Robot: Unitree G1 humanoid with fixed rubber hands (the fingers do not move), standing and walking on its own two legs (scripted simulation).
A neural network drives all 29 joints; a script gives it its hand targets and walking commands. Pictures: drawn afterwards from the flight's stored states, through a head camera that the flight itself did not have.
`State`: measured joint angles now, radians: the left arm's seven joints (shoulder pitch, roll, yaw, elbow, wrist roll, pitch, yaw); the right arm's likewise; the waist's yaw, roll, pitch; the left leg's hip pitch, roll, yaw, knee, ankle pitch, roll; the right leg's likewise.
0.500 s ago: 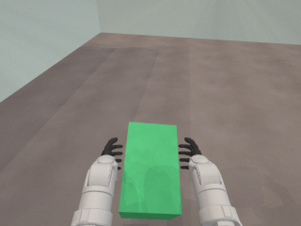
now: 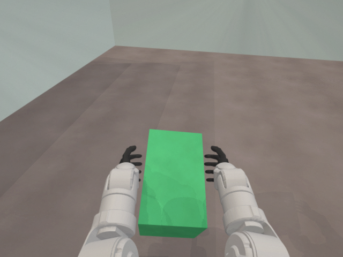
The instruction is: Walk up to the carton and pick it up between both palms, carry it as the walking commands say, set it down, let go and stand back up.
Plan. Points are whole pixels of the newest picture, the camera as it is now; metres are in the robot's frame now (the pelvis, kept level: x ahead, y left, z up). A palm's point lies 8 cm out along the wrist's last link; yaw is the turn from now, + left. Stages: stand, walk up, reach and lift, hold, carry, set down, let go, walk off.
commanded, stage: hold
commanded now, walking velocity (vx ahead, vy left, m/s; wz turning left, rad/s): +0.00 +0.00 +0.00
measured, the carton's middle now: (171, 183) +0.36 +0.03 -0.02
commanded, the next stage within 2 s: set down in 0.06 s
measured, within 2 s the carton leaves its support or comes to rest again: neither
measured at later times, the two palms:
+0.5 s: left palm (131, 183) +0.33 +0.14 +0.02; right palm (220, 183) +0.34 -0.10 +0.02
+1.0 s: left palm (135, 201) +0.33 +0.14 -0.08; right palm (214, 202) +0.35 -0.10 -0.07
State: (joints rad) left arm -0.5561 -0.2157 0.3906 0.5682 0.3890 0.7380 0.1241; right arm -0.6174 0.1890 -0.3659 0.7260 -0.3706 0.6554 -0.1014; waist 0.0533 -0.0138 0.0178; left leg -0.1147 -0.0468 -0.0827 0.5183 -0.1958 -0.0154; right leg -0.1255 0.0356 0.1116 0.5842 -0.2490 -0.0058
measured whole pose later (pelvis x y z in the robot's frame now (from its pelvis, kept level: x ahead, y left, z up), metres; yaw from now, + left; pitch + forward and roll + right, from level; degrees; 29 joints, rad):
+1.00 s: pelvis +0.00 +0.00 -0.03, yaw +0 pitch +14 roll +0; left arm -0.49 -0.23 0.41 0.64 0.35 0.20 0.16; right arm -0.51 0.24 -0.39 0.68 -0.34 0.17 -0.15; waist 0.03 -0.02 -0.01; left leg -0.78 -0.05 -0.10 0.79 -0.26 -0.03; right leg -0.77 0.07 0.11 0.82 -0.28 0.01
